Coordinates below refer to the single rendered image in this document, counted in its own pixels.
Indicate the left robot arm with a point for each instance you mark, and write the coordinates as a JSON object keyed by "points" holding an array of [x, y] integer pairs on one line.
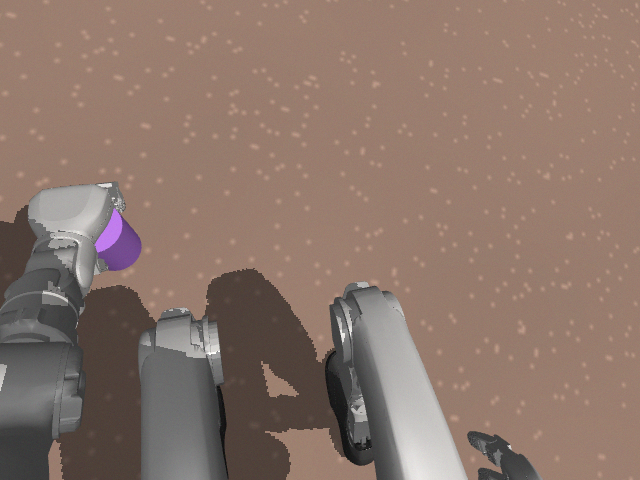
{"points": [[42, 384]]}

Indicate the right robot foot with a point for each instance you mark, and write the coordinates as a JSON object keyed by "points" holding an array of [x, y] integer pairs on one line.
{"points": [[357, 453]]}

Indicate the left robot hand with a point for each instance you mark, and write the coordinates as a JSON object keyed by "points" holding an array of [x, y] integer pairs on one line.
{"points": [[82, 209]]}

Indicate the right robot hand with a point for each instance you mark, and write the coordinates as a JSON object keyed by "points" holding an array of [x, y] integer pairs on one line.
{"points": [[514, 466]]}

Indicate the can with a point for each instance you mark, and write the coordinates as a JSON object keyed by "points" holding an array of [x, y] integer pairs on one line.
{"points": [[119, 245]]}

